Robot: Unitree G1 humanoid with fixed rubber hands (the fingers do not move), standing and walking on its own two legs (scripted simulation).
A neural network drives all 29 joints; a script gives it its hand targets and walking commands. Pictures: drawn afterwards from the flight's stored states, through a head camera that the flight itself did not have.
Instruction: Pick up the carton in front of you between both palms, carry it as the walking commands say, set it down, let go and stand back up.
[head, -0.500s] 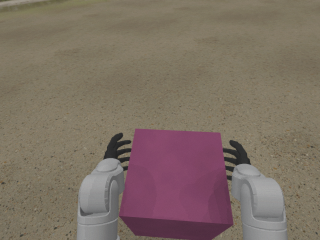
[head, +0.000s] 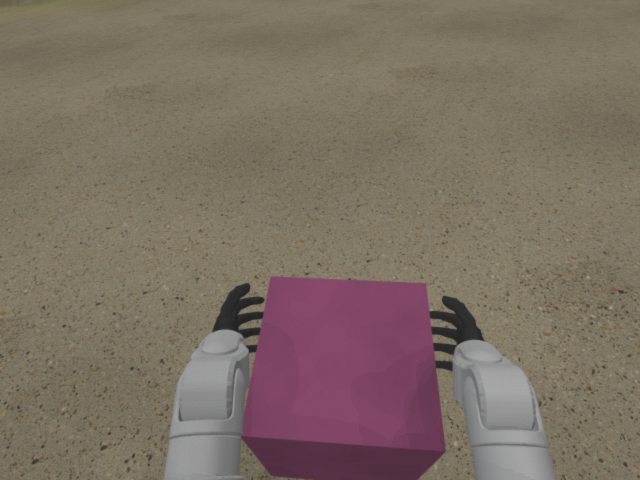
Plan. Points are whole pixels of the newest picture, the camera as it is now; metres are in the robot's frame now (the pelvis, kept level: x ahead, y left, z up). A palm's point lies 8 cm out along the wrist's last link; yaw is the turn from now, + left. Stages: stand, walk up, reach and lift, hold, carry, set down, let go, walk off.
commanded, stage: carry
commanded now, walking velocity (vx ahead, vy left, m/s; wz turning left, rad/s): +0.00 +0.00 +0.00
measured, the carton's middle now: (343, 386) +0.29 +0.01 -0.06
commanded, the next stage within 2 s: hold in 1.28 s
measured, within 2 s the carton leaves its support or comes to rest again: neither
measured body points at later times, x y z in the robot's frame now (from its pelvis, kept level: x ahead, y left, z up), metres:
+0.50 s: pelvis -0.03 +0.00 +0.00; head -0.05 +0.01 +0.45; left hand +0.28 +0.16 +0.04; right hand +0.27 -0.14 +0.03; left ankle -0.05 +0.11 -0.73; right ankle -0.03 -0.11 -0.73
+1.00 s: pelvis -0.05 +0.01 +0.00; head -0.07 +0.01 +0.45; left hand +0.26 +0.16 +0.04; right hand +0.25 -0.14 +0.03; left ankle -0.05 +0.11 -0.73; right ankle -0.03 -0.11 -0.73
